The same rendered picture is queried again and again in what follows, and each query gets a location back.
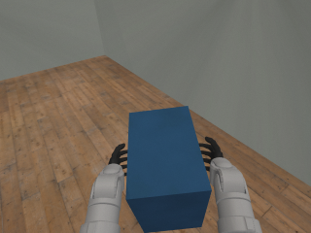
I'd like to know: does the right robot forearm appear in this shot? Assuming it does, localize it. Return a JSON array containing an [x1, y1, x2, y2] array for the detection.
[[209, 157, 262, 233]]

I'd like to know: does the robot right hand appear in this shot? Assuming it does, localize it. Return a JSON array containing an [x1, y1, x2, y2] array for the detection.
[[199, 136, 224, 171]]

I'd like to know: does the carton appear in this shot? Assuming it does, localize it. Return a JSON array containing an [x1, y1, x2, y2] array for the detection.
[[125, 106, 212, 233]]

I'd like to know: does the robot left hand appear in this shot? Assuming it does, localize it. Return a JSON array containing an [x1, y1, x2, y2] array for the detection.
[[108, 143, 128, 176]]

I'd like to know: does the left robot forearm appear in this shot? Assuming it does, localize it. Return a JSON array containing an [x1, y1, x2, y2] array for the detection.
[[79, 163, 124, 233]]

